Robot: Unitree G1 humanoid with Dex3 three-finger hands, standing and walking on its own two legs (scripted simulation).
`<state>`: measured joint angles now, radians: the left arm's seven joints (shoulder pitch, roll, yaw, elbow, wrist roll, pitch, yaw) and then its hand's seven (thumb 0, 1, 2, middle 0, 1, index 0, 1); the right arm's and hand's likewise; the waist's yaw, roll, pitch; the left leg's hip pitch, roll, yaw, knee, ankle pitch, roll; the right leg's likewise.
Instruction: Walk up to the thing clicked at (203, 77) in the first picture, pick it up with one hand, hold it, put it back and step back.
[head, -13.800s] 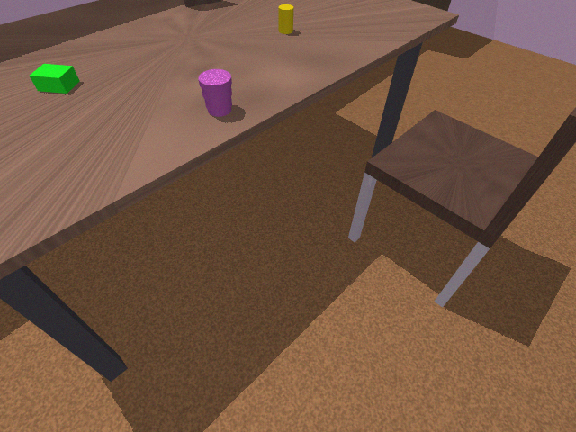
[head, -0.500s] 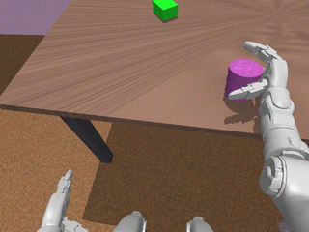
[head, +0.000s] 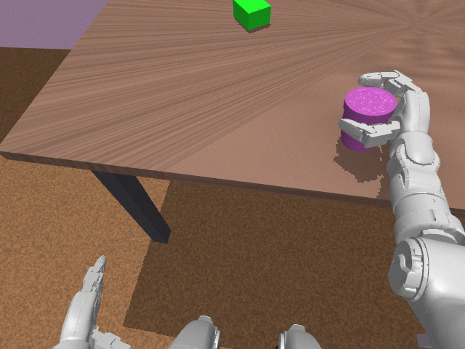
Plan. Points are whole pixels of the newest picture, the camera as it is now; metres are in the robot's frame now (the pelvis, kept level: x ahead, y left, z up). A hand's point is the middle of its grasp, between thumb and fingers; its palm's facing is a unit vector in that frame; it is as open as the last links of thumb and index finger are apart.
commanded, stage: settle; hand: right
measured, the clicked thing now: (363, 121) +0.50 -0.16 +0.08
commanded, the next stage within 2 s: lift in 0.78 s
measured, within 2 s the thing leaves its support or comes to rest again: leaves its support in 0.02 s
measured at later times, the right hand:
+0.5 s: hand (380, 85) +0.52 -0.17 +0.14, palm faces +0.08 +1.00 +0.00, open 10.5 cm
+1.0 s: hand (387, 73) +0.51 -0.17 +0.17, palm faces +0.08 +1.00 -0.01, open 10.6 cm
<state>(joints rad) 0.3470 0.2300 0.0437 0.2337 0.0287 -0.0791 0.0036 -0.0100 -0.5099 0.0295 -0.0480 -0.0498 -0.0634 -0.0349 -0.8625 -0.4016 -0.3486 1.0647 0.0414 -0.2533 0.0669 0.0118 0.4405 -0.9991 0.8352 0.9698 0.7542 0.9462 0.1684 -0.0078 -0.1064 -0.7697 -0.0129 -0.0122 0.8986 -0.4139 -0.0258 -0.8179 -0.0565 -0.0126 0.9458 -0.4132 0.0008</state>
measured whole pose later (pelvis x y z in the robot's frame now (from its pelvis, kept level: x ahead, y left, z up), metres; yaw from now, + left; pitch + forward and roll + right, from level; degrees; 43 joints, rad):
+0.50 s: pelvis +0.02 +0.00 +0.02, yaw +0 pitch +14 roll +1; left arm 0.31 0.24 0.04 0.34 0.01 -0.10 0.02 -0.01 -0.52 0.04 -0.05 -0.05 -0.06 -0.04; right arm -0.90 -0.40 -0.33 1.05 0.07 -0.16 0.09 0.01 0.47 -1.06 0.79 1.05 0.72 1.02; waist 0.14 -0.01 -0.10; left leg -0.64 0.00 -0.02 0.79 -0.39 -0.03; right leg -0.68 -0.05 -0.02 0.82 -0.39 0.00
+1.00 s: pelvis +0.02 +0.00 +0.03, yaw +0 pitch +11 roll +1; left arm 0.30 0.24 0.05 0.38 -0.01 -0.10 0.02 -0.01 -0.52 0.04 -0.05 -0.05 -0.05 -0.04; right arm -0.88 -0.39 -0.33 1.01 0.09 -0.12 0.10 0.01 0.47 -1.07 0.77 1.09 0.70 1.05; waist 0.11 -0.01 -0.09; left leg -0.55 0.00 -0.03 0.72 -0.36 -0.03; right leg -0.58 -0.04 -0.04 0.73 -0.35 0.00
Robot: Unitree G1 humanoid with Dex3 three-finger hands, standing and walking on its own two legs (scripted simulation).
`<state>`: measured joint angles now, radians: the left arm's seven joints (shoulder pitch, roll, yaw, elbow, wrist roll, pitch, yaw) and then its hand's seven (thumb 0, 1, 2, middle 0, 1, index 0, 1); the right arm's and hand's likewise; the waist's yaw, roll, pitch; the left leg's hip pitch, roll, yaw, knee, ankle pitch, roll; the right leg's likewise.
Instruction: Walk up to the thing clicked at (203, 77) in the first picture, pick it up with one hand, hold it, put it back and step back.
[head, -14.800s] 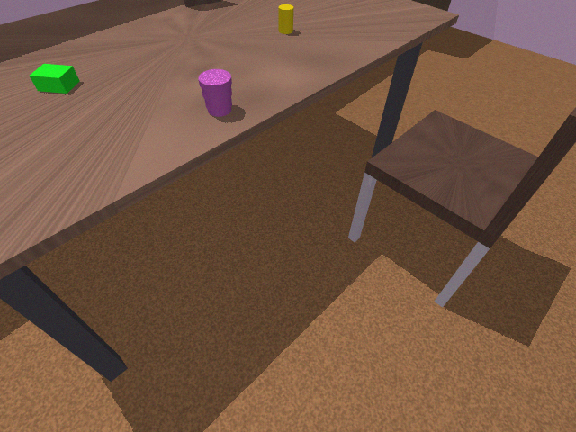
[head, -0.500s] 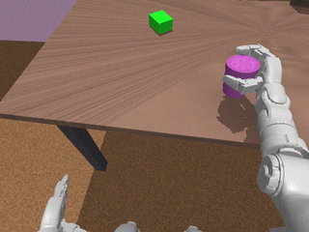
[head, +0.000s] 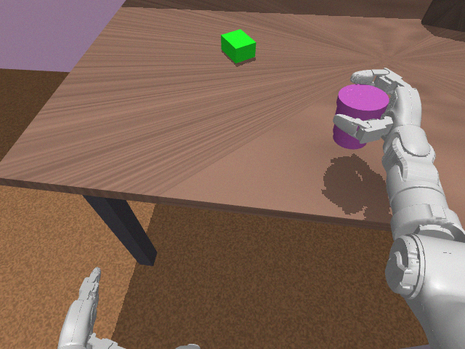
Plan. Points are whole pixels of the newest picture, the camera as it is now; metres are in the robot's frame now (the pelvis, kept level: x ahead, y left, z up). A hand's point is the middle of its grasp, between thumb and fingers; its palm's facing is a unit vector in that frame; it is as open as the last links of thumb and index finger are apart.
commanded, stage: lift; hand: right
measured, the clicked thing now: (356, 118) +0.48 -0.17 +0.12
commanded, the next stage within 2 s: hold in 1.28 s
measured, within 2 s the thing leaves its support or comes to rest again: neither
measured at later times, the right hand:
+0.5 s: hand (396, 108) +0.42 -0.18 +0.21, palm faces +0.09 +1.00 -0.02, open 10.6 cm
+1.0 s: hand (427, 123) +0.35 -0.18 +0.25, palm faces +0.09 +0.99 -0.04, open 10.6 cm
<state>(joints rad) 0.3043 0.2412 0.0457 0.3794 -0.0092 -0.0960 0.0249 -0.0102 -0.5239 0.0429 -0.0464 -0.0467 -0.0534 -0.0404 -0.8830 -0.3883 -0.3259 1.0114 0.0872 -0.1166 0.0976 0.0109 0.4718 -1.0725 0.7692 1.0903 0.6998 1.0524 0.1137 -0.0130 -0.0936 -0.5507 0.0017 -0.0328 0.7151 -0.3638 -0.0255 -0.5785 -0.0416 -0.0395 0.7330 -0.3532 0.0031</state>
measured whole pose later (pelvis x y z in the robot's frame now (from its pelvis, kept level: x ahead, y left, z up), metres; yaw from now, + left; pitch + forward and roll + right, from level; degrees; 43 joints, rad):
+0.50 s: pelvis +0.00 +0.00 +0.01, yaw -1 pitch +4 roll +0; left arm 0.36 0.23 0.04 0.38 -0.03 -0.10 0.07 -0.01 -0.51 0.03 -0.04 -0.05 -0.06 -0.03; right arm -0.62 -0.30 -0.25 0.51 0.17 0.12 0.09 0.01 0.48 -1.09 0.77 1.10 0.70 1.06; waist 0.02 -0.04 -0.09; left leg -0.35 0.02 -0.03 0.62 -0.34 -0.03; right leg -0.37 -0.03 -0.04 0.63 -0.32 0.00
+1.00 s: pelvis -0.01 +0.01 +0.02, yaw -2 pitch -1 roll +0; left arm 0.29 0.24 0.07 0.54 -0.04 -0.13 0.05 -0.01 -0.52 0.03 -0.04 -0.04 -0.05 -0.03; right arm -0.48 -0.30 -0.26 0.11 0.21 0.45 0.11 0.01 0.48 -1.09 0.77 1.10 0.70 1.06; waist 0.00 -0.06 -0.06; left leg -0.25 0.02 0.00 0.57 -0.31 -0.02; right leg -0.28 -0.02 -0.01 0.57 -0.28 0.01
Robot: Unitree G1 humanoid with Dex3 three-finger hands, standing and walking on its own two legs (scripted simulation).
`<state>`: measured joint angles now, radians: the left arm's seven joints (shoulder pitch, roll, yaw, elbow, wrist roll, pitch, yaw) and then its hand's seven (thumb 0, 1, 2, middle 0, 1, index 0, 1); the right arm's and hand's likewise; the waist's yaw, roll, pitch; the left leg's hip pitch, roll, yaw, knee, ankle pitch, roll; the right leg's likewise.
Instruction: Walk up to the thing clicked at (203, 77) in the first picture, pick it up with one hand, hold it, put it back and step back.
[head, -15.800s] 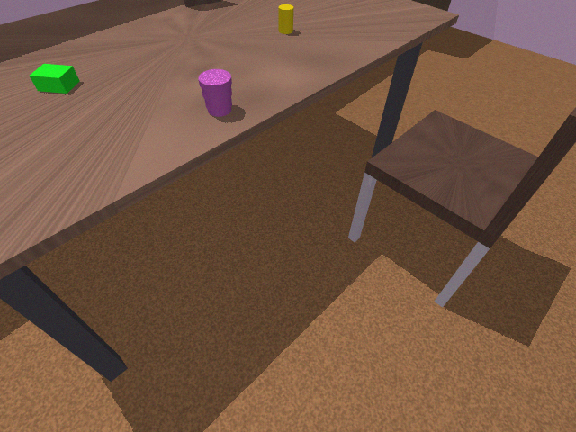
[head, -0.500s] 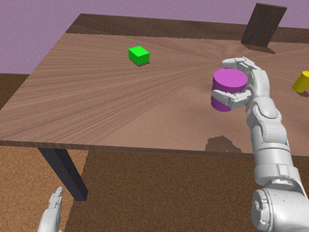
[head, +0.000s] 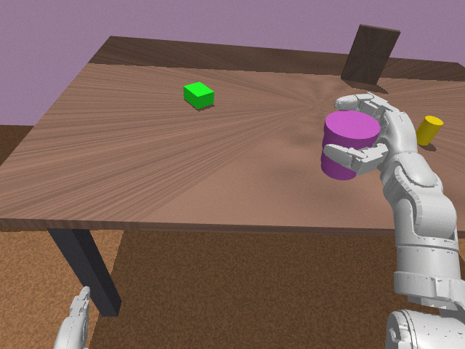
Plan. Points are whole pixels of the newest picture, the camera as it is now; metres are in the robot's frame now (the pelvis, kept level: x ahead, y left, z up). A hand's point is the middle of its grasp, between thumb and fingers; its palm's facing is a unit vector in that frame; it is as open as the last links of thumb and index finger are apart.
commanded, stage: lift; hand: right
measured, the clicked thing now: (345, 147) +0.37 -0.17 +0.21
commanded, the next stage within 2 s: hold in 0.28 s
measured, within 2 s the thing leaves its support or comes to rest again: neither
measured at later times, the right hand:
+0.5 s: hand (359, 136) +0.34 -0.17 +0.25, palm faces +0.05 +1.00 -0.05, open 10.6 cm
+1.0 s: hand (377, 134) +0.32 -0.18 +0.27, palm faces +0.03 +1.00 -0.05, open 10.6 cm
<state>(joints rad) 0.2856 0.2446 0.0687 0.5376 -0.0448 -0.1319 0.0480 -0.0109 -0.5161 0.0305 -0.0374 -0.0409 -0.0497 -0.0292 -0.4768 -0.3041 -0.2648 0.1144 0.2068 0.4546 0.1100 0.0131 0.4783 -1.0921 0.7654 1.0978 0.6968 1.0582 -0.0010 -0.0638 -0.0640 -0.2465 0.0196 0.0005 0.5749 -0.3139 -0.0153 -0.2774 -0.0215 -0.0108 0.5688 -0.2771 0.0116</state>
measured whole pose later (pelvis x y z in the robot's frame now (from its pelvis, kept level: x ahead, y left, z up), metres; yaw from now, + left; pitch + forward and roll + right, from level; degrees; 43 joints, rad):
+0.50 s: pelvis +0.00 +0.00 +0.00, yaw -1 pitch -2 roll +0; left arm 0.25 0.25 0.09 0.62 -0.04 -0.19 0.06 -0.01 -0.51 0.03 -0.04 -0.04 -0.05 -0.03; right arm -0.41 -0.32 -0.30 -0.05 0.24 0.59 0.14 0.01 0.48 -1.09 0.76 1.10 0.70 1.06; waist 0.00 -0.08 -0.08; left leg -0.21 0.02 0.01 0.56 -0.31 -0.01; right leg -0.25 -0.02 0.00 0.55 -0.27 0.02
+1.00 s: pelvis +0.01 +0.00 +0.00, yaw -1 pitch -2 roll +0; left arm 0.25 0.27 0.10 0.64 -0.05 -0.22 0.06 -0.01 -0.53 0.04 -0.04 -0.04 -0.05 -0.04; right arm -0.39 -0.35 -0.34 -0.16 0.27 0.69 0.18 0.01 0.48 -1.10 0.76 1.10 0.70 1.06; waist -0.01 -0.09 -0.08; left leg -0.19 0.02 0.02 0.55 -0.32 -0.01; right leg -0.23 -0.02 0.01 0.55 -0.27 0.01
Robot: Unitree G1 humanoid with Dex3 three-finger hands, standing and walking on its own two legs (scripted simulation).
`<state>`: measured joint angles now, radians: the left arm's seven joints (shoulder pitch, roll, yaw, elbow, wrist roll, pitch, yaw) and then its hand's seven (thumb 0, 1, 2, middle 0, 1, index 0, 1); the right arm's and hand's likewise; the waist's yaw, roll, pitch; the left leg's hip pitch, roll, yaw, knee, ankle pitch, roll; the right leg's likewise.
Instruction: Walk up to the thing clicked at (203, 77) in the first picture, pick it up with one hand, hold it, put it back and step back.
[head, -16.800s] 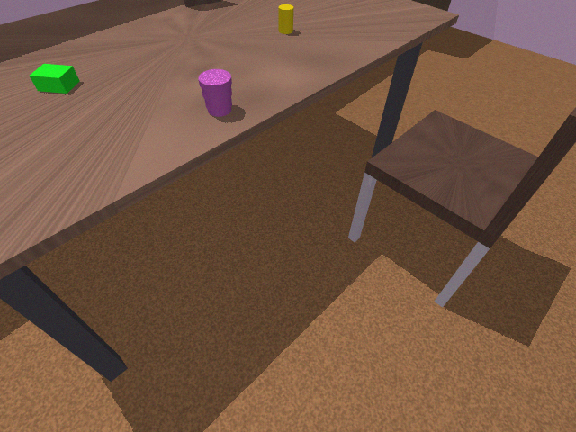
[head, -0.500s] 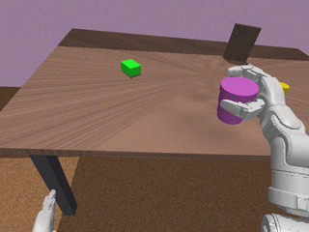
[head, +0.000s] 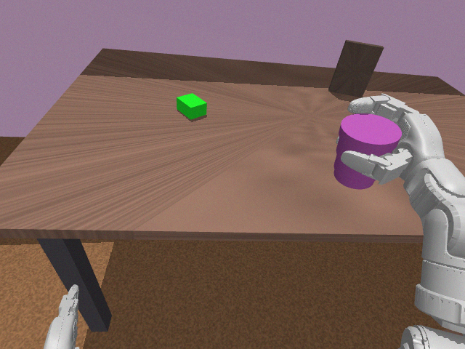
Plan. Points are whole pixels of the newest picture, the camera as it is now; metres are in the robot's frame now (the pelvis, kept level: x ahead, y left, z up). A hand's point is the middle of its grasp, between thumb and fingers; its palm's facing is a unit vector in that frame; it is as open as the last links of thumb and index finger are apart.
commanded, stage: hold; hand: right
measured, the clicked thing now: (361, 153) +0.32 -0.18 +0.24
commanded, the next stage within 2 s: crouch in 1.98 s
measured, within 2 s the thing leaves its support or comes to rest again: neither
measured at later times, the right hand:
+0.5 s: hand (371, 153) +0.30 -0.18 +0.26, palm faces +0.03 +1.00 -0.06, open 10.6 cm
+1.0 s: hand (360, 153) +0.31 -0.17 +0.25, palm faces -0.02 +1.00 -0.04, open 10.6 cm
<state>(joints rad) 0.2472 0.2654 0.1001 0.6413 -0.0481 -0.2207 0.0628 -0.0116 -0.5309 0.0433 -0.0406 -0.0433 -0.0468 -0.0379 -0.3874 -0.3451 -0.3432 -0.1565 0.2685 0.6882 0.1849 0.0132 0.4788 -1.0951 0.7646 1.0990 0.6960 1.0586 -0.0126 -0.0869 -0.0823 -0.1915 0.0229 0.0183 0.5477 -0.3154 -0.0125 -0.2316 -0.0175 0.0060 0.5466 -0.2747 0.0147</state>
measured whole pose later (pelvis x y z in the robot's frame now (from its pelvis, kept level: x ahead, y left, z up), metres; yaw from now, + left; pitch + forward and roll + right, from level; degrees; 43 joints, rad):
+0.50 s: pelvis -0.01 +0.00 +0.00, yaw +0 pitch -3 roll +0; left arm 0.24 0.25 0.08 0.68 -0.04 -0.24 0.08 -0.01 -0.53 0.05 -0.04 -0.04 -0.04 -0.04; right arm -0.34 -0.33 -0.34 -0.20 0.26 0.68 0.18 0.01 0.48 -1.10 0.77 1.10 0.70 1.06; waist -0.02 -0.08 -0.08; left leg -0.19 0.02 0.02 0.55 -0.31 -0.01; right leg -0.24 -0.02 0.01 0.55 -0.27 0.02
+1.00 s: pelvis -0.01 +0.00 +0.00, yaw +0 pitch -3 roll +0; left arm 0.22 0.25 0.07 0.71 -0.04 -0.26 0.08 -0.01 -0.54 0.05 -0.04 -0.04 -0.04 -0.04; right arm -0.37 -0.32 -0.32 -0.16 0.27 0.68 0.19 0.01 0.48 -1.10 0.77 1.10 0.70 1.06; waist -0.01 -0.09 -0.07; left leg -0.20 0.02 0.02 0.55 -0.30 -0.01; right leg -0.24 -0.02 0.01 0.55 -0.26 0.02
